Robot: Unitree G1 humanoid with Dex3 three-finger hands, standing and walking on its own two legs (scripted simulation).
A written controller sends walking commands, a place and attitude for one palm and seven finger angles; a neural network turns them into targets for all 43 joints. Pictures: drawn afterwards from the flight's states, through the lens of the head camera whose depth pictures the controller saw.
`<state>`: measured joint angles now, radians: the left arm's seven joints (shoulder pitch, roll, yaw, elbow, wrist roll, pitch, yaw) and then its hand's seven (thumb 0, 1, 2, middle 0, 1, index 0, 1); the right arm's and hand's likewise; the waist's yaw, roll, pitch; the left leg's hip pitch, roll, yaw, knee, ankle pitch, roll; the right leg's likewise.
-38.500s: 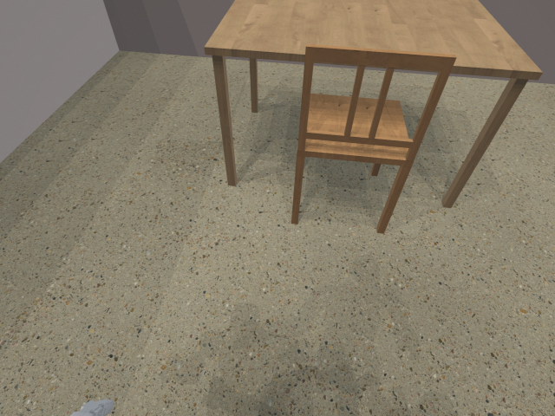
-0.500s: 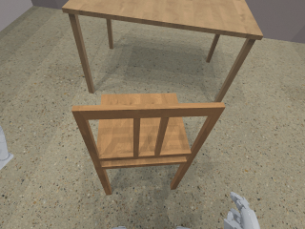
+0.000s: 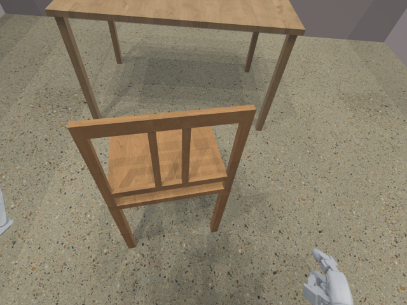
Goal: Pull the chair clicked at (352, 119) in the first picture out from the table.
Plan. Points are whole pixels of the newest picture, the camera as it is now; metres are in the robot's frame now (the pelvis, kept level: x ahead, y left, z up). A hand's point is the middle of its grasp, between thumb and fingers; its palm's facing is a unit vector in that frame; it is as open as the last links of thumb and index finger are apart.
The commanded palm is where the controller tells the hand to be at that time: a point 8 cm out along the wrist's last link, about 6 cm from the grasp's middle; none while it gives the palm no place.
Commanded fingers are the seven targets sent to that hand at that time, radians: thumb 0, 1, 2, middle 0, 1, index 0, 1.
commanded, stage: stop stepping back and stand still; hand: left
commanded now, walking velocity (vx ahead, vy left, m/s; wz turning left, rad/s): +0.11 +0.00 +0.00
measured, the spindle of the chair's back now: (155, 160) +0.50 +0.15 -0.11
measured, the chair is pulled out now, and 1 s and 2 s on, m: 0.57 0.57 0.57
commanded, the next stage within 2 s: let the arm hang, fingers relaxed in 0.64 s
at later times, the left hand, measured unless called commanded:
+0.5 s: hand out of the picture +0.12 +0.29 +0.17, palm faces +0.44 -0.77 -0.45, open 7.4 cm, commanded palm +0.05 +0.32 +0.18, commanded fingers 0.00 0.90 0.90 -0.20 -0.30 -0.20 -0.30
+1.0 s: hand out of the picture +0.01 +0.18 -0.16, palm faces +0.07 -0.99 -0.13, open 7.3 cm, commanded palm none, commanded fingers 0.00 0.90 0.90 -0.20 -0.30 -0.20 -0.30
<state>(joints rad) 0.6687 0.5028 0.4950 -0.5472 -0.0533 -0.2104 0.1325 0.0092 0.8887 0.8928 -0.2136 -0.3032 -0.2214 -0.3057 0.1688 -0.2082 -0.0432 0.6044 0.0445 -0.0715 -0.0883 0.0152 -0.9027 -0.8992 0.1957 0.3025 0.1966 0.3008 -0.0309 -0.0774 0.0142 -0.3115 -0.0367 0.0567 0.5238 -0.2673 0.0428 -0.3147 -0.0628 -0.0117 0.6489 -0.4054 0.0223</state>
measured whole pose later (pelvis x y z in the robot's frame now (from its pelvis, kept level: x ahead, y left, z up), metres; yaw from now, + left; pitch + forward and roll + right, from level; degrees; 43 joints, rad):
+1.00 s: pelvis -0.05 +0.02 -0.01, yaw +5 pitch -1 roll -2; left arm 0.34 0.17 0.00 0.71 0.03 0.09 0.00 0.01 0.92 0.89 -0.19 -0.30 -0.20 -0.30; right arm 0.27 -0.17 0.01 0.84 -0.03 0.02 0.00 0.01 -0.90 -0.90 0.20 0.30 0.20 0.30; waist -0.03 -0.03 0.02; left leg -0.39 -0.06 -0.03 0.62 -0.21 0.06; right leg -0.22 -0.02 -0.07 0.59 -0.36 0.00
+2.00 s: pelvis -0.02 -0.02 +0.01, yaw +5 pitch -1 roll +0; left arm 0.32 0.13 -0.02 1.06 0.00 0.01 0.04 0.00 0.92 0.89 -0.19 -0.30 -0.20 -0.30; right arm 0.31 -0.12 0.01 1.09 -0.01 0.01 -0.04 0.01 -0.91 -0.90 0.19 0.30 0.20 0.30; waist -0.01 0.02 0.08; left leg -0.25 -0.02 -0.04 0.47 -0.20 0.01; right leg -0.07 0.02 -0.07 0.42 -0.33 -0.04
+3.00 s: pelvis -0.01 -0.02 +0.01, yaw +5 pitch -1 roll +0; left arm 0.33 0.11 -0.02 1.07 0.00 0.00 0.04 0.00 0.91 0.89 -0.19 -0.30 -0.20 -0.30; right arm 0.31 -0.12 0.01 1.10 0.00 0.00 -0.05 0.01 -0.91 -0.90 0.19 0.30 0.20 0.30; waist -0.01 0.00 0.07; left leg -0.24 -0.02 -0.04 0.46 -0.20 0.01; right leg -0.06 0.02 -0.07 0.41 -0.33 -0.04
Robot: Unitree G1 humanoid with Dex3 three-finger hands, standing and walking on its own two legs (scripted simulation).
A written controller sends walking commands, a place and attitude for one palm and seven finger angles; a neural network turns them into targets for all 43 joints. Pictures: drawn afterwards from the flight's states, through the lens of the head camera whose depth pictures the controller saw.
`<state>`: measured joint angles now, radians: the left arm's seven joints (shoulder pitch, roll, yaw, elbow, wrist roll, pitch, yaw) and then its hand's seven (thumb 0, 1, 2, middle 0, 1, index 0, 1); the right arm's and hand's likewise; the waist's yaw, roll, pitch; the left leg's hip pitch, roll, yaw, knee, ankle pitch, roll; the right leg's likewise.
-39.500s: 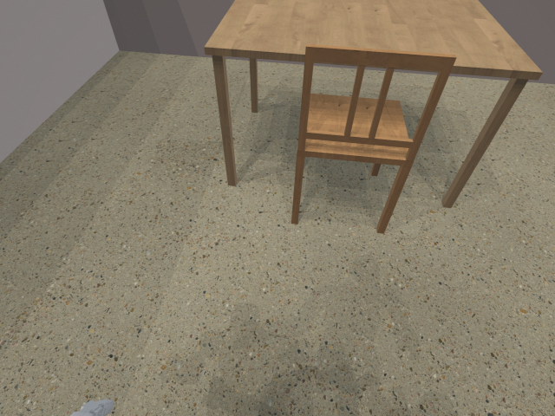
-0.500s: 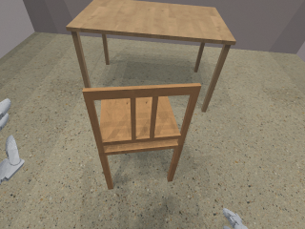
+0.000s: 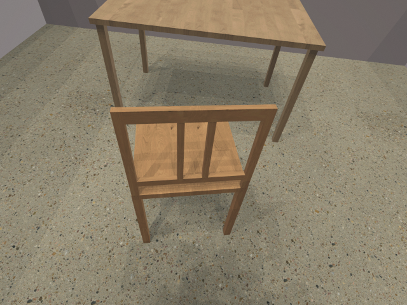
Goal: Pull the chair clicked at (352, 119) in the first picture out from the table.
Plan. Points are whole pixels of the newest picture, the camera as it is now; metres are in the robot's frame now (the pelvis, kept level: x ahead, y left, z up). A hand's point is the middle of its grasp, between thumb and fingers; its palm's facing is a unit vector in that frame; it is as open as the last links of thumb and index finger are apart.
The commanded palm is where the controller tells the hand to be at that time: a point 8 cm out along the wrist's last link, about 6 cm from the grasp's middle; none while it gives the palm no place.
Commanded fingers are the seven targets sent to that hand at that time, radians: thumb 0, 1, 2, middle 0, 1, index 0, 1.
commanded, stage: let the arm hang, fingers relaxed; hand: left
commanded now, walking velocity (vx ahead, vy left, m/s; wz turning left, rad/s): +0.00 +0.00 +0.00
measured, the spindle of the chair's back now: (180, 152) +0.56 +0.08 -0.10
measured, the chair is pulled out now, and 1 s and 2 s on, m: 0.57 0.57 0.57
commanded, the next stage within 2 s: look to check the result in 0.84 s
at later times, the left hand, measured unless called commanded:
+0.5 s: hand out of the picture -0.01 +0.14 -0.16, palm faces +0.02 -0.98 -0.18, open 7.3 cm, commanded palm none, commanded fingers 0.00 0.90 0.90 -0.20 -0.30 -0.20 -0.30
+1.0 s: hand out of the picture +0.02 +0.12 -0.16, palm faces +0.01 -0.98 -0.18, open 7.3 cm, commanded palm none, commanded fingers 0.00 0.90 0.90 -0.20 -0.30 -0.20 -0.30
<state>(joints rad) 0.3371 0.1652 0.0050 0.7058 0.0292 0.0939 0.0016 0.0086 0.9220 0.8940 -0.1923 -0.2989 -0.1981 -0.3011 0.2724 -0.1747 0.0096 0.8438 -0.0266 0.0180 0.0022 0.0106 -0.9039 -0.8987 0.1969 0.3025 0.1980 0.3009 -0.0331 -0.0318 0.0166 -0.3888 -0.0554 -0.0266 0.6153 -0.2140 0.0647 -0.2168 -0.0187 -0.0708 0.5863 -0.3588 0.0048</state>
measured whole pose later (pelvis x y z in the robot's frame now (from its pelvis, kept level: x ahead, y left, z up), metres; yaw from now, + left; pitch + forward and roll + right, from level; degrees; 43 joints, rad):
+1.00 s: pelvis +0.03 -0.04 +0.01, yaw +0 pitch -1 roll +0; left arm 0.32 0.13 -0.02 1.06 0.00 0.01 0.04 0.00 0.92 0.89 -0.19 -0.30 -0.20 -0.30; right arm 0.31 -0.12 0.01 1.09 -0.01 0.01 -0.04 0.01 -0.91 -0.90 0.19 0.30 0.20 0.30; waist -0.01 0.02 0.08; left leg -0.25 -0.02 -0.04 0.47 -0.20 0.01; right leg -0.07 0.02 -0.07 0.42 -0.33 -0.04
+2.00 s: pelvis +0.04 -0.04 +0.01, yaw -1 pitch -1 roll +0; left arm 0.33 0.11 -0.02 1.07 0.00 0.00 0.04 0.00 0.91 0.89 -0.19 -0.30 -0.20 -0.30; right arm 0.31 -0.12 0.01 1.10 0.00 0.00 -0.05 0.01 -0.91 -0.90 0.19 0.30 0.20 0.30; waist -0.01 0.00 0.07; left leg -0.24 -0.02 -0.04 0.46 -0.20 0.01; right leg -0.06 0.02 -0.07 0.41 -0.33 -0.04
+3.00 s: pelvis +0.04 -0.04 +0.01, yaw -1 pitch -1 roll +0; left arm 0.34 0.12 -0.02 1.06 0.00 0.00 0.04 0.00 0.91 0.89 -0.19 -0.30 -0.20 -0.30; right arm 0.30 -0.12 0.01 1.11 0.00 0.00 -0.05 0.01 -0.91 -0.90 0.19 0.30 0.20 0.30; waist 0.00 0.00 0.07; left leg -0.22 -0.03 -0.03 0.45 -0.20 0.01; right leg -0.05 0.01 -0.06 0.40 -0.33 -0.03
